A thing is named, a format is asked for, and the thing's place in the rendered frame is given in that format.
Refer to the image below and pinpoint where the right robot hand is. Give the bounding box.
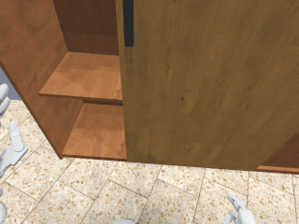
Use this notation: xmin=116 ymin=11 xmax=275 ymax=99
xmin=222 ymin=193 xmax=257 ymax=224

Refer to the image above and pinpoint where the wardrobe door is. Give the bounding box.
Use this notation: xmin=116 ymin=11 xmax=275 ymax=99
xmin=261 ymin=132 xmax=299 ymax=169
xmin=115 ymin=0 xmax=299 ymax=171

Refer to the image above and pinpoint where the left robot hand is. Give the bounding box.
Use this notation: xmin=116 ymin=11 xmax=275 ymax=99
xmin=0 ymin=83 xmax=29 ymax=178

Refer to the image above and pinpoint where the handle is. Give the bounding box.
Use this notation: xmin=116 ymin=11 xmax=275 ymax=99
xmin=122 ymin=0 xmax=135 ymax=48

